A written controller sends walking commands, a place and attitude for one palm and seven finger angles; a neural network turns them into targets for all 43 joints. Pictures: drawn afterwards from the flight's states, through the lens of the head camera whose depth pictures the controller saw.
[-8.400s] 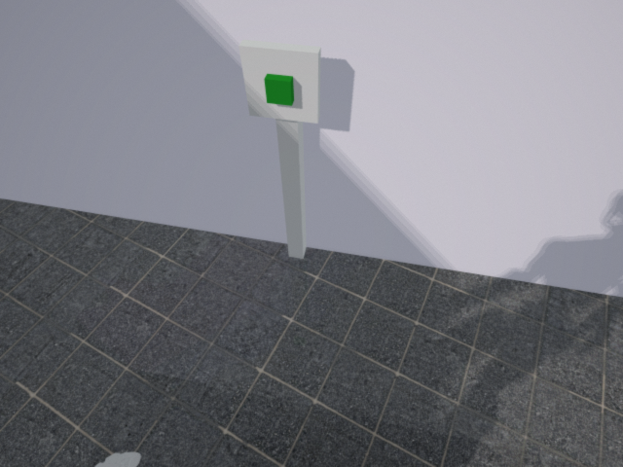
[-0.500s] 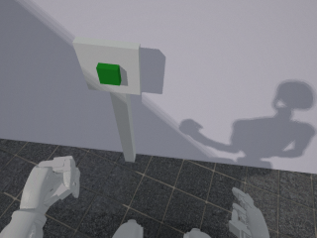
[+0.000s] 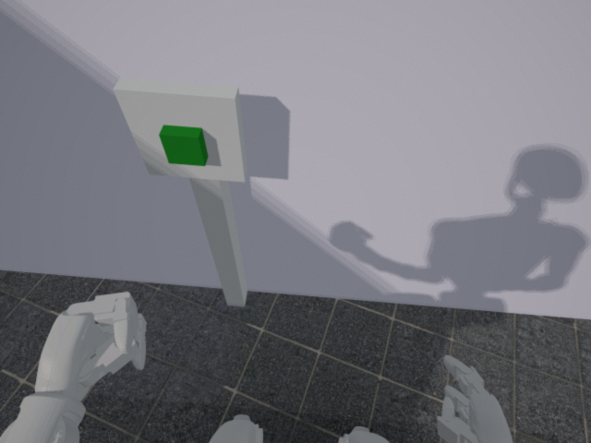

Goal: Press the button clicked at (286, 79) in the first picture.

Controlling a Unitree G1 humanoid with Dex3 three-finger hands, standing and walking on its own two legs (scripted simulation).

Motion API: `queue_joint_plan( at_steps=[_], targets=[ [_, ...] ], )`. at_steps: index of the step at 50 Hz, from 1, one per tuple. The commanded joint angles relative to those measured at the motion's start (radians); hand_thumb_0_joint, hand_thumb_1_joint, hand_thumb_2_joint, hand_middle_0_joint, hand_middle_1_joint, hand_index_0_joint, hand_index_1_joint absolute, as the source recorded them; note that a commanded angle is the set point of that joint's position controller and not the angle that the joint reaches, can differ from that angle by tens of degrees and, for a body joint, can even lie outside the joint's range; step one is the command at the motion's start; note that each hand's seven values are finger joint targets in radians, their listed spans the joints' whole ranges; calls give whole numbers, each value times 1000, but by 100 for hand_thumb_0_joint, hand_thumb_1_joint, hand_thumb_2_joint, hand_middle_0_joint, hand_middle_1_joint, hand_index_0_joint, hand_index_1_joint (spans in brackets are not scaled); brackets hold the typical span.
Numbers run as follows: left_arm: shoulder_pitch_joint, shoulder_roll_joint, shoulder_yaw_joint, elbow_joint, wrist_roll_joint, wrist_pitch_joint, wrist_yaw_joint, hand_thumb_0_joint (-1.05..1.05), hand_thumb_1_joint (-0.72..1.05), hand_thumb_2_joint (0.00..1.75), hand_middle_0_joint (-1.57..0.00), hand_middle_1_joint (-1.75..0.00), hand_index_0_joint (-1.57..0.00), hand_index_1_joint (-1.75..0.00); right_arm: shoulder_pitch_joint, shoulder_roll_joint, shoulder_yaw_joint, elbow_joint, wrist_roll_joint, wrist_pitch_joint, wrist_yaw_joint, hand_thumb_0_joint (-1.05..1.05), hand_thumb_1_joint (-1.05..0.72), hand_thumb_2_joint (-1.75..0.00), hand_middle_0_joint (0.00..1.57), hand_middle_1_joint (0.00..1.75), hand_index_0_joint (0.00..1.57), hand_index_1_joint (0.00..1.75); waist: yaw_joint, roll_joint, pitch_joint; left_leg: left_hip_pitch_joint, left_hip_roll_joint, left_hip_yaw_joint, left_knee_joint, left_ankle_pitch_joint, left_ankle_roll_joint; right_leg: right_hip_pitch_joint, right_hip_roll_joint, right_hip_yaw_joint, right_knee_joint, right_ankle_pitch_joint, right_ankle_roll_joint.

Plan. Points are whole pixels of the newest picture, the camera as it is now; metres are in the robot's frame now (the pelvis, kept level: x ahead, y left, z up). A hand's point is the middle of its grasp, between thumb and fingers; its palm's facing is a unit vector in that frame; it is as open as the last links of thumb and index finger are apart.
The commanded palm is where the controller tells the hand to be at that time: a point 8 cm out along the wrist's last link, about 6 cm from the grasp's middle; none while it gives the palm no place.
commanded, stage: aim a knuckle at the button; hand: left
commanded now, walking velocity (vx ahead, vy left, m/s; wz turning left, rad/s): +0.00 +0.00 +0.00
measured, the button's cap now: (185, 144) +0.55 +0.21 +0.06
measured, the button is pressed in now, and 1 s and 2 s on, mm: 0 0 0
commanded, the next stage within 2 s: press the button with the knuckle in 1.94 s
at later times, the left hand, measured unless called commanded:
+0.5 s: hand (159, 281) +0.31 +0.19 +0.05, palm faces -0.04 -1.00 -0.05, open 3.1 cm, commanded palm +0.29 +0.25 +0.05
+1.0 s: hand (183, 227) +0.40 +0.19 +0.04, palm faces -0.04 -1.00 -0.04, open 3.1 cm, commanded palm +0.38 +0.24 +0.04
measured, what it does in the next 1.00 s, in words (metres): stands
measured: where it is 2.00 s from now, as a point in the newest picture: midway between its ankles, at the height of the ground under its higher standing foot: outside the picture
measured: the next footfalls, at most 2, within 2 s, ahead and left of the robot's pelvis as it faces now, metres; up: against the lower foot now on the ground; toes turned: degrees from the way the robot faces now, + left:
none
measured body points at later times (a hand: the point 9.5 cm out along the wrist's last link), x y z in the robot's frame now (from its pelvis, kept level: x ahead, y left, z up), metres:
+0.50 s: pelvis -0.01 -0.01 +0.00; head +0.07 -0.01 +0.44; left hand +0.30 +0.25 +0.05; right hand +0.14 -0.27 -0.09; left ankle +0.01 +0.10 -0.67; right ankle +0.00 -0.11 -0.67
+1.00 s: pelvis -0.01 +0.00 -0.01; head +0.09 +0.00 +0.43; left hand +0.40 +0.24 +0.04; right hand +0.08 -0.27 -0.12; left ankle +0.01 +0.10 -0.67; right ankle +0.00 -0.11 -0.67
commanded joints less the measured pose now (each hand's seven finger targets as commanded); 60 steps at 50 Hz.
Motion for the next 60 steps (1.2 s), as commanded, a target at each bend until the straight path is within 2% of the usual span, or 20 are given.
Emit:
queue_joint_plan(
  at_steps=[1, 5, 8, 11, 14, 15, 18, 20, 21, 28, 33, 40, 41, 44, 45, 50, 54, 57, 59, 60],
  targets=[
    [-44, 135, 83, -198, -26, -71, 0, 0, 90, 90, -130, -150, -130, -150, -42, -133, -53, -149, 6, -58, -11, 0, -90, -90, 20, 30, 20, 30, 3, 36, -198, 146, -42, -49, -163, 279, -2, 126, 45, 65, -142, 235, -3],
    [-185, 155, 86, -149, -27, -82, -4, 0, 90, 90, -130, -150, -130, -150, -34, -143, -45, -125, 3, -57, -20, 0, -90, -90, 20, 30, 20, 30, -28, 10, -150, 104, -41, -52, -141, 227, 2, 81, 45, 77, -148, 182, 1],
    [-325, 170, 85, -85, -22, -90, -17, 0, 90, 90, -130, -150, -130, -150, -35, -150, -39, -108, 6, -64, -30, 0, -90, -90, 20, 30, 20, 30, -37, 33, -162, 92, -40, -51, -131, 182, 3, 56, 38, 93, -150, 121, 2],
    [-366, 189, 96, -37, -28, -78, -37, 0, 90, 90, -130, -150, -130, -150, -24, -155, -40, -100, 9, -69, -33, 0, -90, -90, 20, 30, 20, 30, -25, 28, -233, 110, -40, -46, -129, 214, 7, 102, 35, 105, -151, 159, 2],
    [-432, 226, 120, 15, -27, -55, -40, 0, 90, 90, -130, -150, -130, -150, -24, -157, -37, -93, 9, -61, -34, 0, -90, -90, 20, 30, 20, 30, -16, 38, -254, 110, -40, -40, -135, 253, 7, 142, 31, 113, -150, 214, 4],
    [-422, 242, 138, 63, -29, -45, -40, 0, 90, 90, -130, -150, -130, -150, -17, -159, -36, -92, 9, -56, -33, 0, -90, -90, 20, 30, 20, 30, -13, 12, -242, 92, -39, -41, -134, 256, 6, 152, 34, 115, -149, 214, 3],
    [-483, 228, 133, 97, -26, -40, -33, 0, 90, 90, -130, -150, -130, -150, -16, -157, -38, -87, 9, -44, -26, 0, -90, -90, 20, 30, 20, 30, -9, 39, -257, 113, -39, -34, -144, 281, 4, 155, 32, 112, -146, 260, 4],
    [-482, 237, 144, 137, -25, -43, -28, 0, 90, 90, -130, -150, -130, -150, -9, -160, -41, -90, 8, -36, -23, 0, -90, -90, 20, 30, 20, 30, -8, -4, -256, 98, -39, -32, -145, 291, 5, 174, 32, 115, -148, 275, 6],
    [-493, 237, 147, 154, -21, -48, -25, 0, 90, 90, -130, -150, -130, -150, -5, -159, -41, -89, 9, -31, -20, 0, -90, -90, 20, 30, 20, 30, -3, 9, -265, 98, -40, -30, -148, 290, 4, 172, 31, 115, -143, 278, 7],
    [-694, 220, 107, 232, 8, -82, -6, 0, 90, 90, -130, -150, -130, -150, 18, -166, -49, -61, 6, -7, -15, 0, -90, -90, 20, 30, 20, 30, -38, 13, -256, 100, -36, -28, -143, 271, 4, 117, 29, 114, -134, 269, 8],
    [-842, 272, 134, 309, 30, -104, 7, 0, 90, 90, -130, -150, -130, -150, 40, -171, -52, -32, 3, 12, -19, 0, -90, -90, 20, 30, 20, 30, -43, 22, -306, 109, -32, -31, -137, 273, 4, 109, 29, 116, -120, 264, 4],
    [-931, 325, 178, 441, 47, -112, 9, 0, 90, 90, -130, -150, -130, -150, 73, -174, -53, -11, -2, 48, -13, 0, -90, -90, 20, 30, 20, 30, -35, 36, -360, 115, -30, -31, -129, 341, 1, 128, 35, 114, -98, 339, -1],
    [-929, 301, 162, 445, 50, -113, 7, 0, 90, 90, -130, -150, -130, -150, 75, -170, -53, -14, -2, 53, -10, 0, -90, -90, 20, 30, 20, 30, -34, 46, -373, 126, -29, -27, -128, 360, 1, 128, 35, 114, -95, 360, 0],
    [-1030, 256, 111, 514, 58, -108, 7, 0, 90, 90, -130, -150, -130, -150, 87, -172, -52, -1, -1, 69, -3, 0, -90, -90, 20, 30, 20, 30, -65, 33, -327, 120, -26, -32, -123, 332, -1, 65, 37, 104, -100, 328, 2],
    [-1060, 280, 129, 532, 62, -114, 11, 0, 90, 90, -130, -150, -130, -150, 95, -177, -55, 4, -1, 73, -5, 0, -90, -90, 20, 30, 20, 30, -67, 9, -328, 113, -24, -40, -117, 333, 1, 58, 41, 101, -92, 321, -1],
    [-1166, 293, 129, 591, 87, -138, 28, 0, 90, 90, -130, -150, -130, -150, 114, -179, -57, 17, -8, 97, 1, 0, -90, -90, 20, 30, 20, 30, -71, 55, -368, 138, -22, -46, -102, 359, -2, 10, 41, 99, -73, 317, -5],
    [-1265, 352, 174, 677, 108, -154, 45, 0, 90, 90, -130, -150, -130, -150, 131, -183, -55, 34, -12, 118, 2, 0, -90, -90, 20, 30, 20, 30, -77, 51, -393, 116, -23, -46, -89, 338, -1, 2, 42, 105, -63, 303, -2],
    [-1346, 361, 172, 725, 123, -167, 47, 0, 90, 90, -130, -150, -130, -150, 143, -184, -53, 40, -17, 133, 4, 0, -90, -90, 20, 30, 20, 30, -89, 57, -417, 118, -21, -52, -75, 339, -1, -24, 43, 104, -51, 295, -1],
    [-1399, 400, 193, 759, 132, -175, 49, 0, 90, 90, -130, -150, -130, -150, 156, -189, -51, 48, -21, 143, 3, 0, -90, -90, 20, 30, 20, 30, -97, 75, -435, 115, -20, -54, -65, 353, 1, -32, 45, 106, -42, 305, -1],
    [-1410, 384, 183, 777, 134, -176, 46, 0, 90, 90, -130, -150, -130, -150, 162, -189, -52, 49, -25, 147, 6, 0, -90, -90, 20, 30, 20, 30, -102, 78, -447, 123, -20, -58, -57, 370, 2, -46, 47, 103, -36, 311, -3]
  ],
)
